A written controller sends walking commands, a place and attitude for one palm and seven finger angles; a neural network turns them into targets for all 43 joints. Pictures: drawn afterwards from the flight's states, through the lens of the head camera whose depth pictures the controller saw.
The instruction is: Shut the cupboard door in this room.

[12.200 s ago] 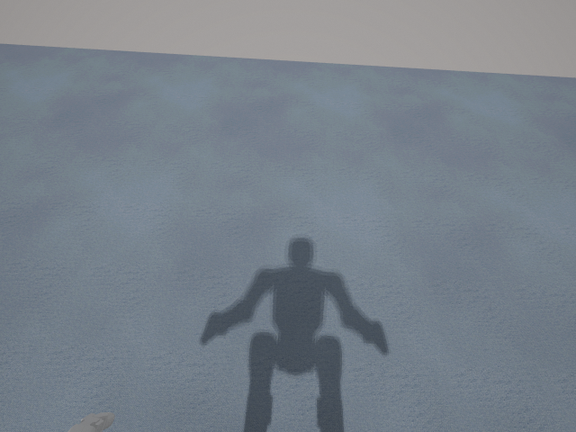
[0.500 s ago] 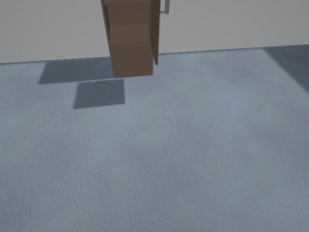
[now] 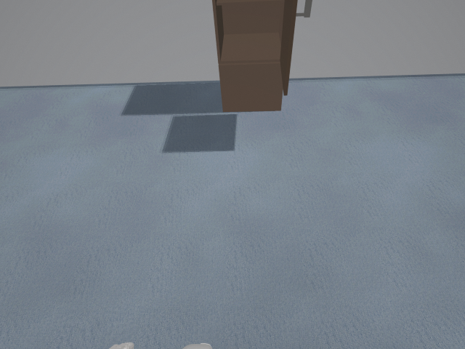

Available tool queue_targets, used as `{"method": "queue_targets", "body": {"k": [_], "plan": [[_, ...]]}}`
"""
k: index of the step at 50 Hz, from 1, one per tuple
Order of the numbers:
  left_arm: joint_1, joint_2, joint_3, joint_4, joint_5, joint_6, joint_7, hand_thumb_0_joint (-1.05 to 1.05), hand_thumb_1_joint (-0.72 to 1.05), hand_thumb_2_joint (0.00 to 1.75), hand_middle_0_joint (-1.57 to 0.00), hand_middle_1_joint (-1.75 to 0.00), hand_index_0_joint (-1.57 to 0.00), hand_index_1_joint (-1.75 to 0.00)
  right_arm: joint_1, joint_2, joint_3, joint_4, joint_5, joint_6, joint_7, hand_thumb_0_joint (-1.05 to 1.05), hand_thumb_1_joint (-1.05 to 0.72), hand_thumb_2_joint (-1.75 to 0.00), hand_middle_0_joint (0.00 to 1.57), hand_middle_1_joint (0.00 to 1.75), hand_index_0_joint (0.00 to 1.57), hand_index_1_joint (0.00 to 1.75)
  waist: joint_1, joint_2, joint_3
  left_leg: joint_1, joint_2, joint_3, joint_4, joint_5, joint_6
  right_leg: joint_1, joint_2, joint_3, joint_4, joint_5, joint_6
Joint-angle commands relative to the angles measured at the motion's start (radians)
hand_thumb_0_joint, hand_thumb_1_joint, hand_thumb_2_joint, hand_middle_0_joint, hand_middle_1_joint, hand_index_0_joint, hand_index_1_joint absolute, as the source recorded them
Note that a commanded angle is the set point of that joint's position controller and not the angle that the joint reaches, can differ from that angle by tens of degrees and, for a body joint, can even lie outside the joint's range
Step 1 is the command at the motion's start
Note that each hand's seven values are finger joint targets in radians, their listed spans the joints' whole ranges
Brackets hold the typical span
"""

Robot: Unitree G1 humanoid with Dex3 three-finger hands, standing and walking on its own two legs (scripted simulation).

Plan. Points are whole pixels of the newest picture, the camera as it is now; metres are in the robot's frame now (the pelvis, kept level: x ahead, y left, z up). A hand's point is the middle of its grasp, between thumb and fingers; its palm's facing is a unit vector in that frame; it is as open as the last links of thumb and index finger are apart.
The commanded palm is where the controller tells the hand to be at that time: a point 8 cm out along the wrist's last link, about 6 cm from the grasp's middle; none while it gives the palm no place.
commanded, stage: stand and wait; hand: left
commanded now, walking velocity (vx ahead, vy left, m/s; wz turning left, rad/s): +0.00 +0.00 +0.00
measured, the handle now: (303, 0) +1.38 -0.23 +0.05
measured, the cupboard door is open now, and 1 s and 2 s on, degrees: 89 89 89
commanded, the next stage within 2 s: turn or walk to find it in 0.42 s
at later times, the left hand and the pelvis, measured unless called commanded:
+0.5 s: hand out of the picture -0.04 +0.20 -0.18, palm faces +0.06 -0.98 -0.17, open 7.4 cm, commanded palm none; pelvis -0.01 +0.03 +0.01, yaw +1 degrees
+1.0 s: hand out of the picture -0.01 +0.25 -0.19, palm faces +0.22 -0.95 -0.24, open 7.4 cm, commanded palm none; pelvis -0.05 +0.04 -0.02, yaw +11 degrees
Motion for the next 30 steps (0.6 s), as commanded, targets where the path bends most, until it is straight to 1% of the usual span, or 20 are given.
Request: {"method": "queue_targets", "body": {"k": [1, 3, 4, 6, 7, 8, 9, 10, 11, 12, 13, 14, 15, 16, 18, 20, 22, 24, 27, 30], "plan": [[0.007, 0.154, 0.026, -0.039, 0.003, -0.018, 0.005, 0.00, 0.90, 0.90, -0.20, -0.30, -0.20, -0.30, 0.036, -0.040, -0.001, -0.031, 0.003, -0.012, -0.003, 0.00, -0.90, -0.90, 0.20, 0.30, 0.20, 0.30, -0.013, -0.188, 0.048, -0.012, 0.047, 0.028, 0.186, -0.003, -0.011, -0.051, -0.231, 0.170, -0.226, 0.345, -0.108], [0.060, 0.160, 0.023, -0.014, 0.004, -0.023, 0.002, 0.00, 0.90, 0.90, -0.20, -0.30, -0.20, -0.30, 0.015, -0.042, 0.007, -0.030, 0.006, -0.016, -0.006, 0.00, -0.90, -0.90, 0.20, 0.30, 0.20, 0.30, 0.007, -0.217, 0.010, 0.010, 0.052, 0.051, 0.109, -0.010, -0.020, 0.024, -0.221, 0.151, -0.200, 0.460, -0.111], [0.093, 0.163, 0.023, 0.000, 0.006, -0.023, 0.003, 0.00, 0.90, 0.90, -0.20, -0.30, -0.20, -0.30, -0.009, -0.042, 0.013, -0.032, 0.009, -0.021, -0.008, 0.00, -0.90, -0.90, 0.20, 0.30, 0.20, 0.30, 0.023, -0.215, -0.008, 0.024, 0.055, 0.063, 0.043, -0.027, -0.021, 0.065, -0.226, 0.164, -0.185, 0.525, -0.122], [0.145, 0.179, 0.024, 0.033, 0.007, -0.023, 0.003, 0.00, 0.90, 0.90, -0.20, -0.30, -0.20, -0.30, -0.054, -0.033, 0.025, -0.032, 0.013, -0.031, -0.012, 0.00, -0.90, -0.90, 0.20, 0.30, 0.20, 0.30, 0.049, -0.224, -0.024, 0.060, 0.055, 0.088, -0.086, -0.041, -0.022, 0.118, -0.227, 0.176, -0.154, 0.636, -0.130], [0.149, 0.183, 0.024, 0.049, 0.005, -0.022, 0.005, 0.00, 0.90, 0.90, -0.20, -0.30, -0.20, -0.30, -0.044, -0.031, 0.031, -0.022, 0.014, -0.035, -0.016, 0.00, -0.90, -0.90, 0.20, 0.30, 0.20, 0.30, 0.043, -0.218, -0.045, 0.093, 0.058, 0.095, -0.165, -0.013, -0.021, 0.139, -0.226, 0.175, -0.133, 0.668, -0.129], [0.150, 0.185, 0.023, 0.059, 0.003, -0.021, 0.005, 0.00, 0.90, 0.90, -0.20, -0.30, -0.20, -0.30, -0.032, -0.028, 0.036, -0.008, 0.014, -0.041, -0.020, 0.00, -0.90, -0.90, 0.20, 0.30, 0.20, 0.30, 0.037, -0.208, -0.067, 0.141, 0.052, 0.104, -0.261, 0.046, -0.021, 0.154, -0.204, 0.161, -0.103, 0.692, -0.109], [0.142, 0.179, 0.019, 0.070, -0.004, -0.021, 0.007, 0.00, 0.90, 0.90, -0.20, -0.30, -0.20, -0.30, -0.008, -0.031, 0.040, 0.011, 0.015, -0.049, -0.022, 0.00, -0.90, -0.90, 0.20, 0.30, 0.20, 0.30, 0.023, -0.201, -0.090, 0.224, 0.053, 0.102, -0.383, 0.156, -0.016, 0.141, -0.185, 0.149, -0.072, 0.673, -0.078], [0.130, 0.169, 0.018, 0.077, -0.011, -0.019, 0.007, 0.00, 0.90, 0.90, -0.20, -0.30, -0.20, -0.30, 0.016, -0.047, 0.038, 0.031, 0.016, -0.059, -0.023, 0.00, -0.90, -0.90, 0.20, 0.30, 0.20, 0.30, 0.013, -0.164, -0.106, 0.312, 0.080, 0.080, -0.461, 0.302, -0.008, 0.104, -0.157, 0.125, -0.042, 0.595, -0.043], [0.153, 0.140, 0.010, 0.080, -0.014, -0.017, 0.005, 0.00, 0.90, 0.90, -0.20, -0.30, -0.20, -0.30, 0.012, -0.083, 0.037, 0.040, 0.012, -0.070, -0.026, 0.00, -0.90, -0.90, 0.20, 0.30, 0.20, 0.30, 0.024, -0.066, -0.133, 0.418, 0.155, 0.024, -0.429, 0.512, 0.022, 0.020, -0.116, 0.094, -0.030, 0.470, -0.003], [0.173, 0.117, 0.004, 0.086, -0.011, -0.012, 0.004, 0.00, 0.90, 0.90, -0.20, -0.30, -0.20, -0.30, -0.007, -0.107, 0.032, 0.043, 0.012, -0.070, -0.028, 0.00, -0.90, -0.90, 0.20, 0.30, 0.20, 0.30, 0.035, -0.016, -0.132, 0.452, 0.214, 0.004, -0.365, 0.596, 0.047, -0.036, -0.096, 0.082, -0.065, 0.329, 0.017], [0.162, 0.107, -0.005, 0.101, -0.010, -0.011, 0.003, 0.00, 0.90, 0.90, -0.20, -0.30, -0.20, -0.30, -0.019, -0.102, 0.034, 0.054, 0.015, -0.071, -0.034, 0.00, -0.90, -0.90, 0.20, 0.30, 0.20, 0.30, 0.026, 0.021, -0.132, 0.447, 0.223, 0.001, -0.357, 0.611, 0.060, -0.030, -0.087, 0.063, -0.089, 0.284, 0.030], [0.129, 0.108, -0.008, 0.116, -0.011, -0.008, 0.003, 0.00, 0.90, 0.90, -0.20, -0.30, -0.20, -0.30, -0.014, -0.090, 0.038, 0.068, 0.016, -0.072, -0.036, 0.00, -0.90, -0.90, 0.20, 0.30, 0.20, 0.30, 0.014, 0.073, -0.113, 0.403, 0.214, -0.003, -0.386, 0.615, 0.062, 0.016, -0.081, 0.039, -0.090, 0.256, 0.040], [0.131, 0.111, -0.009, 0.125, -0.014, -0.006, 0.002, 0.00, 0.90, 0.90, -0.20, -0.30, -0.20, -0.30, -0.017, -0.090, 0.040, 0.078, 0.018, -0.069, -0.038, 0.00, -0.90, -0.90, 0.20, 0.30, 0.20, 0.30, 0.021, 0.085, -0.079, 0.360, 0.214, -0.006, -0.412, 0.576, 0.059, 0.037, -0.077, 0.042, -0.104, 0.216, 0.044], [0.138, 0.107, -0.012, 0.143, -0.012, -0.006, 0.002, 0.00, 0.90, 0.90, -0.20, -0.30, -0.20, -0.30, -0.023, -0.075, 0.044, 0.085, 0.017, -0.069, -0.039, 0.00, -0.90, -0.90, 0.20, 0.30, 0.20, 0.30, 0.027, 0.047, -0.045, 0.337, 0.201, 0.005, -0.414, 0.543, 0.051, 0.043, -0.081, 0.047, -0.124, 0.238, 0.039], [0.155, 0.102, -0.020, 0.168, -0.011, -0.007, 0.002, 0.00, 0.90, 0.90, -0.20, -0.30, -0.20, -0.30, -0.009, -0.058, 0.050, 0.096, 0.018, -0.069, -0.041, 0.00, -0.90, -0.90, 0.20, 0.30, 0.20, 0.30, 0.022, -0.004, -0.015, 0.332, 0.177, 0.021, -0.421, 0.468, 0.038, 0.037, -0.092, 0.060, -0.155, 0.271, 0.030], [0.154, 0.100, -0.021, 0.177, -0.012, -0.006, 0.002, 0.00, 0.90, 0.90, -0.20, -0.30, -0.20, -0.30, 0.012, -0.051, 0.051, 0.106, 0.019, -0.069, -0.041, 0.00, -0.90, -0.90, 0.20, 0.30, 0.20, 0.30, 0.019, -0.008, 0.008, 0.313, 0.174, 0.022, -0.444, 0.405, 0.035, 0.039, -0.092, 0.061, -0.170, 0.240, 0.029], [0.155, 0.095, -0.019, 0.179, -0.010, -0.006, 0.002, 0.00, 0.90, 0.90, -0.20, -0.30, -0.20, -0.30, 0.022, -0.041, 0.051, 0.106, 0.017, -0.072, -0.041, 0.00, -0.90, -0.90, 0.20, 0.30, 0.20, 0.30, 0.019, -0.024, 0.012, 0.300, 0.169, 0.019, -0.456, 0.378, 0.037, 0.041, -0.093, 0.056, -0.170, 0.228, 0.032], [0.151, 0.101, -0.014, 0.172, -0.011, -0.003, 0.004, 0.00, 0.90, 0.90, -0.20, -0.30, -0.20, -0.30, 0.026, -0.048, 0.052, 0.101, 0.017, -0.073, -0.039, 0.00, -0.90, -0.90, 0.20, 0.30, 0.20, 0.30, 0.021, -0.012, 0.013, 0.271, 0.171, 0.002, -0.460, 0.386, 0.043, 0.050, -0.099, 0.035, -0.145, 0.215, 0.038], [0.141, 0.103, -0.001, 0.153, -0.009, 0.005, 0.004, 0.00, 0.90, 0.90, -0.20, -0.30, -0.20, -0.30, 0.017, -0.063, 0.045, 0.085, 0.014, -0.067, -0.035, 0.00, -0.90, -0.90, 0.20, 0.30, 0.20, 0.30, 0.030, 0.008, 0.022, 0.216, 0.182, -0.040, -0.472, 0.346, 0.056, 0.039, -0.093, 0.007, -0.104, 0.156, 0.049], [0.131, 0.109, 0.009, 0.128, -0.008, 0.008, 0.004, 0.00, 0.90, 0.90, -0.20, -0.30, -0.20, -0.30, 0.023, -0.085, 0.038, 0.067, 0.013, -0.063, -0.032, 0.00, -0.90, -0.90, 0.20, 0.30, 0.20, 0.30, 0.034, 0.029, 0.005, 0.186, 0.193, -0.087, -0.464, 0.384, 0.075, 0.034, -0.086, -0.014, -0.051, 0.137, 0.054]]}}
